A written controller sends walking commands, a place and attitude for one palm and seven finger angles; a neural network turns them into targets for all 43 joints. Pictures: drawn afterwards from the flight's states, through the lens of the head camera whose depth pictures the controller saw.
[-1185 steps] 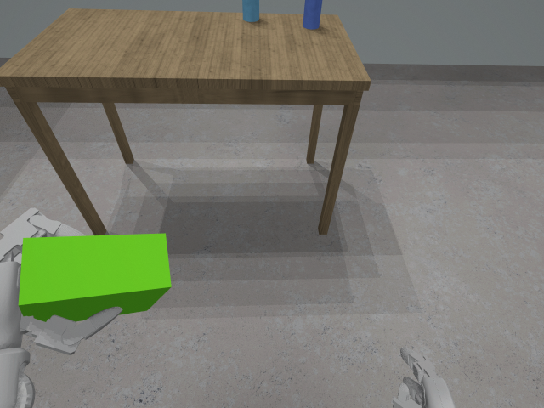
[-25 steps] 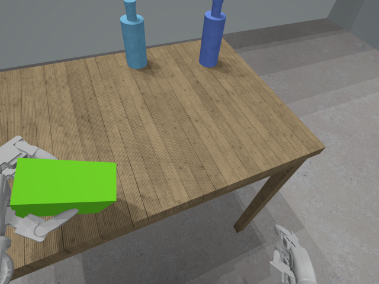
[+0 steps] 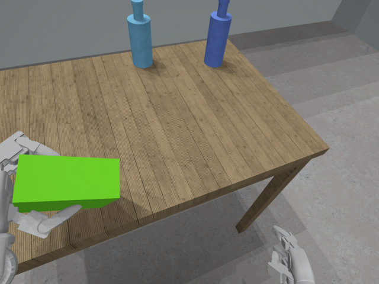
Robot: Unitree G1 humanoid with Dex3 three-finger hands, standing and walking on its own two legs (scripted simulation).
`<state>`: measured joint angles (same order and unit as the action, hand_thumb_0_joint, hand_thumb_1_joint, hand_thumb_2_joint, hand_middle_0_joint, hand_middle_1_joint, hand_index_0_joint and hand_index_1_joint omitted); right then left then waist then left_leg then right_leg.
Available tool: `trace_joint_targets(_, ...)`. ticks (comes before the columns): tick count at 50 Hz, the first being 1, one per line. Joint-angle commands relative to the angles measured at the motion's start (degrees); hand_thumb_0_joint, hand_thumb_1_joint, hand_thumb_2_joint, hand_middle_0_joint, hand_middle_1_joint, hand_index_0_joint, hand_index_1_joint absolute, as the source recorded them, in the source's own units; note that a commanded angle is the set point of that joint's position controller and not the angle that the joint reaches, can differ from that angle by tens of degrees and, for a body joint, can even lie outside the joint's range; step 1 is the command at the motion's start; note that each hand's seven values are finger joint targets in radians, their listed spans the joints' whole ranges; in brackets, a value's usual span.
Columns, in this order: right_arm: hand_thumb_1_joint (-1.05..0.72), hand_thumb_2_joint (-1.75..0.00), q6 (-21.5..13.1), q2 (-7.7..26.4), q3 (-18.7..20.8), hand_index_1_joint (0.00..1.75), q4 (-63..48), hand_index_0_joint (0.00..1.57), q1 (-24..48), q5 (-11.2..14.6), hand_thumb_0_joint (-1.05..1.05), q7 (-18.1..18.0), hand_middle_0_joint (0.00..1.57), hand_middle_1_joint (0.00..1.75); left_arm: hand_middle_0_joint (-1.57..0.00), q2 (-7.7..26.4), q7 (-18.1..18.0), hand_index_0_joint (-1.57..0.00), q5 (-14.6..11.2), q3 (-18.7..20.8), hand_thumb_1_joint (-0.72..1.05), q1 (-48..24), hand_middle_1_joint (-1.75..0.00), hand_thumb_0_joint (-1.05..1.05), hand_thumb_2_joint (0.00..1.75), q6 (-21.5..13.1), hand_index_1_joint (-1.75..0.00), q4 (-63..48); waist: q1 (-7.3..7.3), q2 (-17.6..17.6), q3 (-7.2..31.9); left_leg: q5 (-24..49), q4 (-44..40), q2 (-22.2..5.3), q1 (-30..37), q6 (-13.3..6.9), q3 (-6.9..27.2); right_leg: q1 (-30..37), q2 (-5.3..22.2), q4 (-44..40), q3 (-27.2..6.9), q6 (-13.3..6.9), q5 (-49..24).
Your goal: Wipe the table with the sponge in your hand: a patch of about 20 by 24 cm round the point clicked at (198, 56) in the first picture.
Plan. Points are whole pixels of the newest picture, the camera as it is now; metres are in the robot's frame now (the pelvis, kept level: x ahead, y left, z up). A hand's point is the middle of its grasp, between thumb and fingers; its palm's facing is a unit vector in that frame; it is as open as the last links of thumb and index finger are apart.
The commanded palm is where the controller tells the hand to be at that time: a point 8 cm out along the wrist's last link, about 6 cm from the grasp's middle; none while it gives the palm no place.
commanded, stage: turn the palm down, sponge in hand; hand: left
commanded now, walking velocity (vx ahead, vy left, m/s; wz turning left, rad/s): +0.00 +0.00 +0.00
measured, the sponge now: (83, 186) +0.24 +0.21 +0.12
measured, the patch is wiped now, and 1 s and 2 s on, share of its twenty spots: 0.00 0.00 0.00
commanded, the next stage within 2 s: none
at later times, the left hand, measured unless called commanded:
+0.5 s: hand (15, 207) +0.17 +0.24 +0.19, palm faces +0.53 -0.57 -0.63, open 10.3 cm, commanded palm +0.15 +0.26 +0.20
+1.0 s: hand (32, 179) +0.22 +0.25 +0.18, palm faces +0.30 -0.34 -0.89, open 10.2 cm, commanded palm +0.18 +0.24 +0.23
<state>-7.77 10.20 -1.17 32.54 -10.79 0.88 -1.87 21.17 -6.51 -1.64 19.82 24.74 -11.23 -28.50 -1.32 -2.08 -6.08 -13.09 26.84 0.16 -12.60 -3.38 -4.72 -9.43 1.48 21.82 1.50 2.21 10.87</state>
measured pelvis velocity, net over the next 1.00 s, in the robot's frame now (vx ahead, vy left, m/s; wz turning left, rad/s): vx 0.00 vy -0.07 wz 0.00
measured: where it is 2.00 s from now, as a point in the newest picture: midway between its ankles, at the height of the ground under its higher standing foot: outside the picture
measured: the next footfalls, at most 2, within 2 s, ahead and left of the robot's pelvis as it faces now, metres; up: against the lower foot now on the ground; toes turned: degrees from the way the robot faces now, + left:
none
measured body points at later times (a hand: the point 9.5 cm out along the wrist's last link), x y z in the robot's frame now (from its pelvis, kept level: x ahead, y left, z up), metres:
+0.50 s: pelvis -0.03 -0.07 -0.02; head -0.03 -0.09 +0.43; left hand +0.14 +0.27 +0.22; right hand +0.22 -0.26 -0.09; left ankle +0.02 +0.07 -0.74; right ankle +0.00 -0.15 -0.74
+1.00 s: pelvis +0.00 -0.07 -0.02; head -0.01 -0.12 +0.43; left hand +0.20 +0.26 +0.22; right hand +0.19 -0.32 -0.12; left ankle +0.02 +0.07 -0.74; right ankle +0.00 -0.15 -0.74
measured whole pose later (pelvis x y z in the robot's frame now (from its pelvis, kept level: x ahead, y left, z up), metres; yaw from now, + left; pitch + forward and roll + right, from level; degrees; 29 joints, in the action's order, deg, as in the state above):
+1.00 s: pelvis +0.00 -0.07 -0.02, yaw +0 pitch -2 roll +1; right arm 0.8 18.6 0.1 35.0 -10.5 3.5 -7.3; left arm 40.2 0.0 16.0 19.2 16.1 19.3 -20.6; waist -4.4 6.2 0.9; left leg -17.9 36.7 -1.1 -16.8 1.6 -0.4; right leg -16.4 -1.8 38.9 1.8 -3.1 20.6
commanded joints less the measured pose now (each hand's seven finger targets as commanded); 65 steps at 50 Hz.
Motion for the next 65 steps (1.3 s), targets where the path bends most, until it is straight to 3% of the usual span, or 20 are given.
trace_joint_targets(1,-0.90,-0.90,-3.60,8.16,3.10,0.30,-7.21,0.20,4.54,-4.26,0.00,-2.34,0.20,0.30,-1.20,26.65,1.25,-1.20,7.04,17.79,0.10,-37.08,-1.60,0.00,1.30,-0.14,-1.60,0.46,-4.51,19.89,24.50,11.45,-4.67,-3.25,7.62,6.65,9.17,-2.46,-3.19,12.37,0.87,-5.26,-0.89)
trace_joint_targets(2,-0.90,-0.90,-4.38,9.84,2.17,0.30,-8.52,0.20,5.37,-3.44,0.00,0.99,0.20,0.30,-1.20,19.42,1.84,-1.20,3.96,8.71,0.10,-28.06,-1.60,0.00,1.30,2.95,-1.60,2.69,-1.03,13.55,16.63,26.91,-4.73,-3.40,6.03,9.25,10.76,-7.15,-3.65,8.95,3.56,-5.04,-0.05)
trace_joint_targets(3,-0.90,-0.90,-3.85,11.42,3.26,0.30,-6.76,0.20,4.75,-3.25,0.00,1.82,0.20,0.30,-1.20,17.19,2.94,-1.20,3.00,10.57,0.10,-25.87,-1.60,0.00,1.30,4.78,-1.60,-1.81,-2.17,13.22,23.63,32.30,-1.69,-5.36,13.91,9.04,10.10,-8.75,-3.98,10.31,3.00,-4.43,-2.90)
trace_joint_targets(6,-0.90,-0.90,-3.76,11.69,2.72,0.30,-6.54,0.20,7.59,-0.72,0.00,1.70,0.20,0.30,-1.20,10.48,8.92,-1.20,-5.04,5.24,0.10,-13.55,-1.60,0.00,1.30,15.06,-1.60,-4.14,-5.59,12.94,21.73,33.48,-0.41,-4.70,14.99,7.43,6.85,-6.32,-1.63,7.93,2.79,-4.21,-5.07)
trace_joint_targets(9,-0.90,-0.90,-1.95,11.49,1.60,0.30,-8.43,0.20,9.98,0.06,0.00,2.62,0.20,0.30,-1.20,12.33,10.71,-1.20,1.08,0.59,0.10,-9.05,-1.60,0.00,1.30,20.04,-1.60,-9.37,-4.05,6.90,15.00,25.38,0.29,-4.02,7.23,4.83,6.15,-6.33,-1.63,7.09,4.60,-3.60,-8.31)
trace_joint_targets(11,-0.90,-0.90,-0.74,11.00,1.30,0.30,-10.24,0.20,11.55,-0.37,0.00,2.29,0.20,0.30,-1.20,17.02,9.25,-1.20,5.59,4.57,0.10,-9.58,-1.60,0.00,1.30,18.79,-1.60,-13.58,-3.38,1.91,14.01,17.51,-0.40,-3.36,4.05,3.77,5.53,-5.55,-2.48,7.13,4.72,-3.86,-6.94)
trace_joint_targets(13,-0.90,-0.90,0.06,10.84,1.42,0.30,-10.83,0.20,11.87,-0.91,0.00,1.14,0.20,0.30,-1.20,19.95,7.23,-1.20,5.48,9.25,0.10,-8.32,-1.60,0.00,1.30,14.90,-1.60,-15.17,-2.78,-1.76,15.13,10.40,-0.31,-2.79,2.73,3.01,5.50,-6.86,-2.88,7.39,4.60,-3.17,-2.91)
trace_joint_targets(15,-0.90,-0.90,0.01,10.54,1.53,0.30,-9.64,0.20,13.38,-0.26,0.00,-0.36,0.20,0.30,-1.20,27.27,3.90,-1.20,3.43,17.87,0.10,-13.99,-1.60,0.00,1.30,10.72,-1.60,-16.34,-3.32,0.23,15.63,0.47,-0.42,-2.19,1.43,2.93,5.31,-8.41,-3.34,6.73,3.00,-2.85,3.85)
trace_joint_targets(18,-0.90,-0.90,-1.06,8.70,1.83,0.30,-6.27,0.20,10.03,-0.61,0.00,-1.43,0.20,0.30,-1.20,22.10,-0.47,-1.20,3.54,14.39,0.10,-17.69,-1.60,0.00,1.30,5.91,-1.60,-11.43,-2.74,9.24,13.74,-1.46,0.92,-1.47,1.42,3.52,4.64,-10.16,-2.76,6.02,2.48,-3.20,5.58)
trace_joint_targets(20,-0.90,-0.90,-0.61,9.38,1.92,0.30,-4.73,0.20,9.65,-0.22,0.00,-1.90,0.20,0.30,-1.20,25.98,-1.82,-1.20,6.01,14.99,0.10,-21.75,-1.60,0.00,1.30,7.42,-1.60,-6.30,-1.71,14.58,12.66,-6.08,1.58,-0.67,0.20,3.39,4.02,-11.45,-2.14,5.08,0.81,-3.33,8.53)
trace_joint_targets(26,-0.90,-0.90,1.42,10.99,0.55,0.30,-5.86,0.20,13.66,1.30,0.00,-4.70,0.20,0.30,-1.20,25.90,6.84,-1.20,10.46,0.96,0.10,-30.79,-1.60,0.00,1.30,20.46,-1.60,7.81,-0.12,7.11,7.77,-8.01,5.43,0.19,-4.15,2.89,2.80,-10.44,2.83,-2.58,-8.87,-2.40,22.58)
trace_joint_targets(30,-0.90,-0.90,0.66,10.38,0.43,0.30,-7.73,0.20,16.65,1.90,0.00,-5.52,0.20,0.30,-1.20,30.09,11.65,-1.20,13.63,0.88,0.10,-35.50,-1.60,0.00,1.30,19.30,-1.60,4.22,-1.32,1.26,8.22,-5.78,8.10,-0.36,-5.27,3.07,4.44,-9.17,4.24,-2.71,-13.05,-2.27,28.00)
trace_joint_targets(35,-0.90,-0.90,-0.09,9.29,1.80,0.30,-8.41,0.20,14.19,0.52,0.00,-4.81,0.20,0.30,-1.20,38.91,8.54,-1.20,13.02,16.60,0.10,-21.18,-1.60,0.00,1.30,10.97,-1.60,-3.32,-6.59,-0.48,16.73,-1.47,11.23,-0.51,-7.54,3.69,6.29,-2.93,5.39,1.69,-15.15,-2.08,15.77)
trace_joint_targets(36,-0.90,-0.90,0.16,8.43,1.75,0.30,-8.67,0.20,13.59,0.42,0.00,-4.41,0.20,0.30,-1.20,35.35,7.29,-1.20,12.42,15.15,0.10,-21.11,-1.60,0.00,1.30,10.59,-1.60,-5.05,-6.34,1.38,17.67,-0.74,11.81,-0.70,-8.97,4.08,6.43,-1.51,6.49,3.04,-15.17,-1.90,11.24)
trace_joint_targets(40,-0.90,-0.90,2.45,10.31,3.12,0.30,-7.27,0.20,10.91,1.06,0.00,-3.41,0.20,0.30,-1.20,34.72,1.00,-1.20,12.64,17.61,0.10,-13.77,-1.60,0.00,1.30,16.16,-1.60,-0.30,-6.57,7.07,15.37,3.22,11.56,-0.67,-8.56,4.32,6.07,-0.81,5.85,5.77,-15.84,-2.32,-4.80)
trace_joint_targets(45,-0.90,-0.90,5.57,13.16,3.02,0.30,-8.77,0.20,12.03,2.10,0.00,-4.72,0.20,0.30,-1.20,32.57,2.06,-1.20,16.95,9.21,0.10,-14.37,-1.60,0.00,1.30,28.93,-1.60,2.25,-4.80,0.54,10.85,5.38,8.29,-1.04,-6.98,2.97,4.44,-3.29,3.29,7.28,-10.37,-0.98,-9.81)
trace_joint_targets(49,-0.90,-0.90,3.99,12.21,1.67,0.30,-11.15,0.20,13.43,2.59,0.00,-6.36,0.20,0.30,-1.20,34.13,7.86,-1.20,20.41,6.87,0.10,-17.86,-1.60,0.00,1.30,29.80,-1.60,-4.73,-4.25,-1.29,15.67,8.70,7.18,-0.74,-2.76,1.10,3.79,-2.63,1.88,7.86,-5.75,-0.70,-11.03)
trace_joint_targets(56,-0.90,-0.90,0.26,9.97,0.55,0.30,-10.45,0.20,14.23,1.07,0.00,-6.60,0.20,0.30,-1.20,32.98,6.10,-1.20,27.63,5.28,0.10,-21.51,-1.60,0.00,1.30,22.84,-1.60,-16.15,-5.17,9.29,20.05,11.29,4.69,-1.05,3.64,1.62,5.28,-4.93,0.13,6.85,-2.41,-3.19,-5.96)
trace_joint_targets(60,-0.90,-0.90,1.77,9.89,-0.03,0.30,-7.28,0.20,17.03,1.60,0.00,-5.35,0.20,0.30,-1.20,34.44,1.62,-1.20,31.59,8.20,0.10,-25.00,-1.60,0.00,1.30,28.51,-1.60,-7.36,-6.60,13.74,14.82,7.83,0.25,-1.61,1.07,3.49,7.13,-4.18,-1.23,5.05,-2.60,-4.78,0.33)
trace_joint_targets(65,-0.90,-0.90,4.50,9.95,-1.54,0.30,-6.80,0.20,23.04,2.69,0.00,-4.57,0.20,0.30,-1.20,30.31,3.79,-1.20,34.24,0.07,0.10,-32.95,-1.60,0.00,1.30,37.67,-1.60,-1.54,-6.52,10.68,13.32,3.62,-4.34,-1.93,1.01,4.01,7.86,-2.03,-1.55,3.29,-1.55,-5.00,2.13)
